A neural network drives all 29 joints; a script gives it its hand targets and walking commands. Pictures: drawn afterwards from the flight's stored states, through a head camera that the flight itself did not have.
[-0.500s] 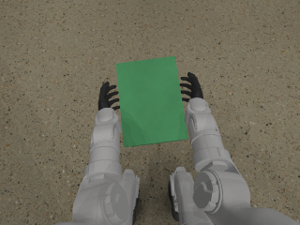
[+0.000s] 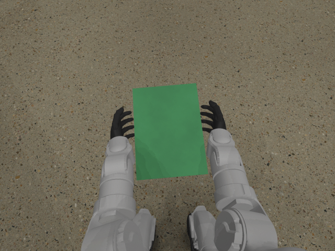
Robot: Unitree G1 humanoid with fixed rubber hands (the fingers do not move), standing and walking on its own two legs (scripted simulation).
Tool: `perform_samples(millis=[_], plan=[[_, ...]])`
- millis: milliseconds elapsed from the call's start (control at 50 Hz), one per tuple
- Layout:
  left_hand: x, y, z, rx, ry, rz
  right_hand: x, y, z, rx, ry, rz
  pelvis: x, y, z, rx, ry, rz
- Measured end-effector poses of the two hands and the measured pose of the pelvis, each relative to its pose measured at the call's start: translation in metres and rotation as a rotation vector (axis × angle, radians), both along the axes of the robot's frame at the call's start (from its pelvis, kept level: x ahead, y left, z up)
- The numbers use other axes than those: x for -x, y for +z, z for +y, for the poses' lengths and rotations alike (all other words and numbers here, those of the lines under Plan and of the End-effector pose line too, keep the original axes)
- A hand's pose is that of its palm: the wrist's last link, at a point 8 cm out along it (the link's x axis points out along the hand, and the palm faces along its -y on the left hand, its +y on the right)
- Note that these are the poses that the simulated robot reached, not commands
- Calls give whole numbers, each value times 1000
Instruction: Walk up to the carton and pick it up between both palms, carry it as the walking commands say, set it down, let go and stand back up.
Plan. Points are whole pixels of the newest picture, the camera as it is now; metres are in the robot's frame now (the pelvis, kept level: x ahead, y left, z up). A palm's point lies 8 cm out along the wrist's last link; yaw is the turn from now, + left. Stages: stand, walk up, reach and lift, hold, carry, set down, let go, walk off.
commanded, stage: reach and lift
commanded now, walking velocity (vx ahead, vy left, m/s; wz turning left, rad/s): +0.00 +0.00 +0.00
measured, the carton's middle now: (168, 136) +0.40 +0.02 -0.11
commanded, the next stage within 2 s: none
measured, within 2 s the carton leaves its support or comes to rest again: neither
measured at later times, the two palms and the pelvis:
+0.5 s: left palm (110, 131) +0.35 +0.14 +0.05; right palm (226, 127) +0.37 -0.11 +0.04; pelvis +0.01 +0.00 +0.05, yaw +1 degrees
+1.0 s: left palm (96, 125) +0.33 +0.15 +0.12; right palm (235, 118) +0.35 -0.11 +0.11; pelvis +0.02 +0.00 +0.07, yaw +1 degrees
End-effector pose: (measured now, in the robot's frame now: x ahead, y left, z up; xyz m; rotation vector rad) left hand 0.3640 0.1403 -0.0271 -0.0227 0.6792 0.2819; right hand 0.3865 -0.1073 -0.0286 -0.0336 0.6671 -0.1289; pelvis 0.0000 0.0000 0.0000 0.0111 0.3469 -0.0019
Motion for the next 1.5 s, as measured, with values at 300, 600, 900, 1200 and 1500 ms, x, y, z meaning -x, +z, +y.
perform_samples(millis=[300, 600, 900, 1200, 1500], plan=[[8, 44, 3, -18, -22, -7, 14, 40, 1, -12, 8, -2, -6, 31, -1, 0, 6, -106], [13, 92, 0, -30, -49, -19, 23, 86, -4, -8, 26, -8, -15, 55, -6, -1, 15, -246], [25, 133, 3, -35, -54, -28, 32, 130, -2, 11, 58, -18, -23, 65, -6, 1, 24, -392], [38, 160, 4, -38, -45, -17, 45, 158, 1, 27, 55, -9, -19, 66, -3, 3, 29, -500], [35, 154, -11, -25, -81, 3, 49, 154, -13, 30, -19, 14, -11, 63, -3, 6, 15, -490]])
